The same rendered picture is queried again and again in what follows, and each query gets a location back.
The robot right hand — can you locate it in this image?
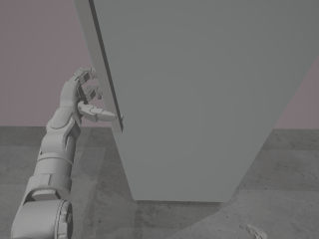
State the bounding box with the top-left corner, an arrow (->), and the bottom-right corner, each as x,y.
246,224 -> 267,239

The handle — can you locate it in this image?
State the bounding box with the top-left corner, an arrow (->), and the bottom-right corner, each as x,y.
75,0 -> 124,133

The fridge door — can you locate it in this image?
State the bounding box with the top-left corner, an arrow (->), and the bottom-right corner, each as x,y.
73,0 -> 319,202

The robot left upper arm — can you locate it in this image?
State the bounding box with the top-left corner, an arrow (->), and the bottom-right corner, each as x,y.
10,199 -> 74,239

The robot left forearm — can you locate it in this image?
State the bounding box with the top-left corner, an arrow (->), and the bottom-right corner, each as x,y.
10,107 -> 82,239

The robot left hand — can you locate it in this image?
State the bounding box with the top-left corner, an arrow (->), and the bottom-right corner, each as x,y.
59,67 -> 117,122

